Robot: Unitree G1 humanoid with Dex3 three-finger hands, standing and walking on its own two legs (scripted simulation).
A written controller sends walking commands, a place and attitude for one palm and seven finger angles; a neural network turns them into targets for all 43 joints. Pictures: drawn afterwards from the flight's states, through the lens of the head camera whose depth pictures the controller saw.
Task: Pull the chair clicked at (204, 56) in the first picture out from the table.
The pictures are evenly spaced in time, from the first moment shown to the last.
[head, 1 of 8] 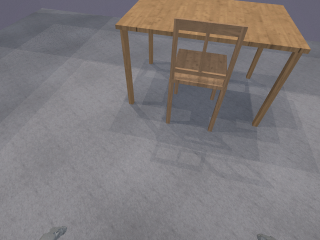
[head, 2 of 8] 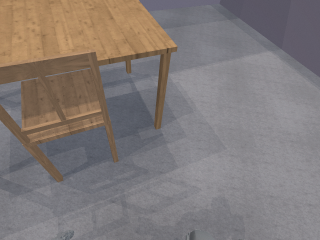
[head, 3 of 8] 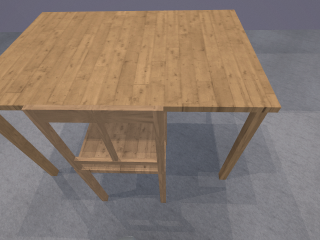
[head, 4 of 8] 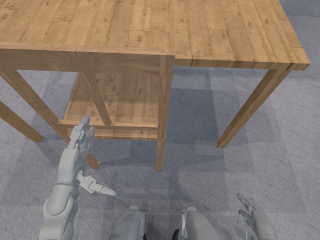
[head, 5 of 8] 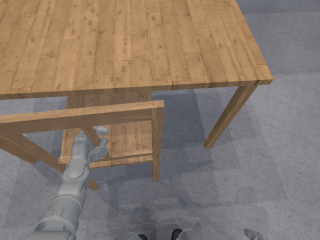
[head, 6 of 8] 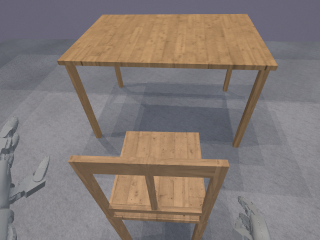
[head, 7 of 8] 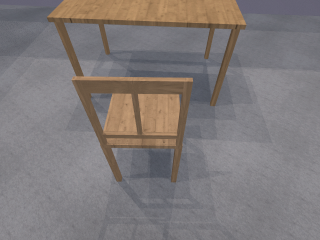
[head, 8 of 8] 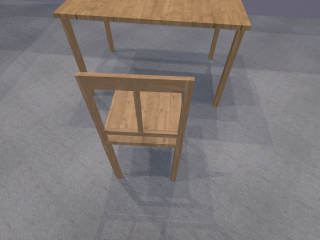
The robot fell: no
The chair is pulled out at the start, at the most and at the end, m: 0.00 0.57 0.57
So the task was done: yes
